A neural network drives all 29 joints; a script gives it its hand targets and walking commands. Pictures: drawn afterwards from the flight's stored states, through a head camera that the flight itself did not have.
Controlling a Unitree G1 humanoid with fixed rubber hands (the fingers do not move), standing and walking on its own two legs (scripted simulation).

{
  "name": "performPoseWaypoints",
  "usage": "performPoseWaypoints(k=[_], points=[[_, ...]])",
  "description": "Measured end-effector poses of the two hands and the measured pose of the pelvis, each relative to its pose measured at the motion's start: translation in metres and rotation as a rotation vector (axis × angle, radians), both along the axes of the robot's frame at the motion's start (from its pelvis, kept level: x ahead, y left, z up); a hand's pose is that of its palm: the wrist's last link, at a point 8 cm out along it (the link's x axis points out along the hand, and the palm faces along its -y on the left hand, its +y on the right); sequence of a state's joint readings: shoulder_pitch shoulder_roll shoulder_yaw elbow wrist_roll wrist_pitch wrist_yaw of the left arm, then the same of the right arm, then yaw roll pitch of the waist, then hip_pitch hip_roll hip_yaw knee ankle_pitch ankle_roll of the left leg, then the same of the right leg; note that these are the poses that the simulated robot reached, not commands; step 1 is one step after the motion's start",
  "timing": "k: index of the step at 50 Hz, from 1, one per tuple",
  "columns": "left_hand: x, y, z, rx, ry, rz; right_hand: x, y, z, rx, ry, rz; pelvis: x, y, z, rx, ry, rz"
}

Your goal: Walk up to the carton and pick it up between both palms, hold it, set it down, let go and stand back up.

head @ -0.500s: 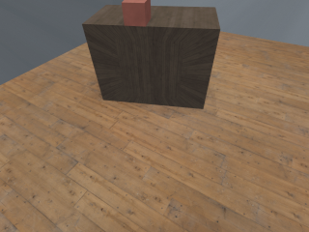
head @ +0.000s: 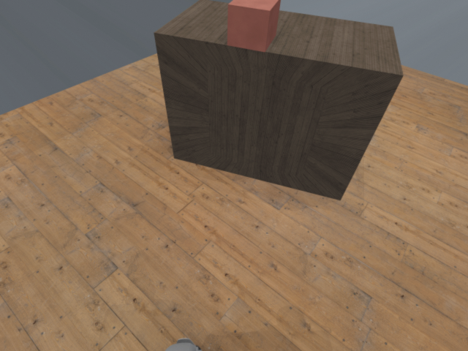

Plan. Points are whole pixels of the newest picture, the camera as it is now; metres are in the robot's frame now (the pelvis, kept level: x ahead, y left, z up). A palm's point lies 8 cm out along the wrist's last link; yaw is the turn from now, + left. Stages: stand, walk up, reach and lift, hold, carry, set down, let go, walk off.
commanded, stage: walk up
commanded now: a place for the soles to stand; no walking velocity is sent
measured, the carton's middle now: (254, 21) +1.32 -0.03 +0.07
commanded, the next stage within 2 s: none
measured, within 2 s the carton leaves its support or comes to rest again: neither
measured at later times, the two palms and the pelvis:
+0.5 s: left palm (156, 232) +0.40 +0.19 -0.09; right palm (384, 346) +0.20 -0.28 -0.13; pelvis +0.26 -0.03 +0.00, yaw -7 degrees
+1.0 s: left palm (145, 211) +0.48 +0.24 -0.12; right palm (333, 190) +0.57 -0.25 -0.11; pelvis +0.49 -0.01 +0.00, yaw -5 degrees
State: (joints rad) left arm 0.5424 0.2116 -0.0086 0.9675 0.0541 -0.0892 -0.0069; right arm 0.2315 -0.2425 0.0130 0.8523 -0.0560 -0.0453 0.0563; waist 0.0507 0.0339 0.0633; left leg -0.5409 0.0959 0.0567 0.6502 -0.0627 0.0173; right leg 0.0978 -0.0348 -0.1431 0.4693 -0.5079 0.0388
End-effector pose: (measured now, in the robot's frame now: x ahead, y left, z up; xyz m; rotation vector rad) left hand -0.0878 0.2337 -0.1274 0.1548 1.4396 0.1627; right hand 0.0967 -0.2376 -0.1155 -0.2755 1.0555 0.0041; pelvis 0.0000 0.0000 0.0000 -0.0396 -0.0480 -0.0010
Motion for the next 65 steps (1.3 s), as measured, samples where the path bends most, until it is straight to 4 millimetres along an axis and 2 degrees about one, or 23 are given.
performPoseWaypoints(k=[3, 5, 8, 13, 16, 18, 20, 23, 26, 29, 32, 37, 41, 43, 46, 51, 53, 55, 61, 65], points=[[0.051, 0.016, -0.019, -0.008, 0.014, -0.033, 0.04, 0.017, -0.012, -0.015, -0.003, -0.011, 0.039, 0.012, -0.014, 0.051, -0.003, 0.014], [0.092, 0.024, -0.023, -0.013, -0.006, -0.054, 0.053, 0.021, -0.015, -0.018, -0.001, -0.052, 0.057, 0.018, -0.017, 0.05, -0.004, 0.006], [0.163, 0.035, -0.012, -0.001, -0.078, -0.12, 0.054, 0.015, -0.004, -0.033, 0.032, -0.151, 0.084, 0.02, -0.006, 0.051, -0.012, -0.02], [0.293, 0.041, 0.023, 0.038, -0.275, -0.231, 0.04, -0.005, 0.018, -0.072, 0.113, -0.234, 0.132, 0.018, 0.017, 0.052, -0.008, -0.05], [0.358, 0.032, 0.038, 0.042, -0.37, -0.269, 0.035, -0.013, 0.022, -0.076, 0.166, -0.27, 0.162, 0.012, 0.022, 0.056, -0.003, -0.062], [0.395, 0.019, 0.044, 0.029, -0.417, -0.289, 0.039, -0.017, 0.02, -0.067, 0.194, -0.288, 0.182, 0.006, 0.022, 0.064, 0.0, -0.07], [0.427, 0.002, 0.046, 0.009, -0.451, -0.307, 0.049, -0.021, 0.014, -0.051, 0.209, -0.295, 0.204, -0.001, 0.02, 0.073, 0.002, -0.082], [0.467, -0.025, 0.042, -0.007, -0.47, -0.336, 0.078, -0.032, -0.001, -0.024, 0.206, -0.301, 0.238, -0.016, 0.012, 0.089, 0.0, -0.104], [0.498, -0.048, 0.032, 0.005, -0.471, -0.342, 0.115, -0.047, -0.022, -0.002, 0.205, -0.292, 0.274, -0.033, -0.002, 0.072, -0.002, -0.128], [0.51, -0.058, 0.026, 0.031, -0.459, -0.294, 0.157, -0.056, -0.035, 0.025, 0.212, -0.256, 0.3, -0.046, -0.009, 0.053, -0.005, -0.121], [0.5, -0.051, 0.031, 0.062, -0.395, -0.195, 0.205, -0.064, -0.03, 0.027, 0.196, -0.205, 0.324, -0.05, -0.001, 0.061, -0.012, -0.12], [0.473, -0.03, 0.048, 0.113, -0.24, -0.133, 0.296, -0.072, -0.005, 0.016, 0.084, -0.16, 0.363, -0.049, 0.019, 0.057, -0.011, -0.123], [0.472, -0.021, 0.051, 0.111, -0.148, -0.111, 0.355, -0.068, 0.01, 0.01, 0.029, -0.144, 0.398, -0.044, 0.025, 0.047, -0.001, -0.121], [0.482, -0.018, 0.048, 0.097, -0.131, -0.109, 0.382, -0.06, 0.013, 0.011, 0.016, -0.131, 0.416, -0.04, 0.025, 0.041, 0.002, -0.117], [0.51, -0.011, 0.037, 0.071, -0.136, -0.112, 0.422, -0.043, 0.013, 0.018, 0.0, -0.106, 0.445, -0.03, 0.02, 0.023, 0.004, -0.101], [0.579, 0.011, 0.003, 0.032, -0.171, -0.131, 0.486, -0.01, 0.004, -0.001, -0.031, -0.091, 0.5, -0.006, -0.001, 0.017, -0.004, -0.072], [0.61, 0.019, -0.008, 0.016, -0.181, -0.153, 0.5, -0.002, 0.003, -0.016, -0.045, -0.116, 0.517, 0.003, -0.006, 0.045, -0.017, -0.076], [0.642, 0.022, -0.01, 0.002, -0.2, -0.173, 0.503, 0.0, 0.005, -0.024, -0.043, -0.18, 0.532, 0.01, -0.006, 0.038, -0.024, -0.08], [0.745, 0.022, 0.017, -0.014, -0.324, -0.264, 0.474, -0.006, 0.026, -0.07, 0.075, -0.305, 0.571, 0.017, 0.017, 0.036, -0.023, -0.093], [0.797, 0.018, 0.03, -0.01, -0.377, -0.296, 0.458, -0.005, 0.029, -0.073, 0.169, -0.331, 0.597, 0.017, 0.023, 0.043, -0.011, -0.092]])
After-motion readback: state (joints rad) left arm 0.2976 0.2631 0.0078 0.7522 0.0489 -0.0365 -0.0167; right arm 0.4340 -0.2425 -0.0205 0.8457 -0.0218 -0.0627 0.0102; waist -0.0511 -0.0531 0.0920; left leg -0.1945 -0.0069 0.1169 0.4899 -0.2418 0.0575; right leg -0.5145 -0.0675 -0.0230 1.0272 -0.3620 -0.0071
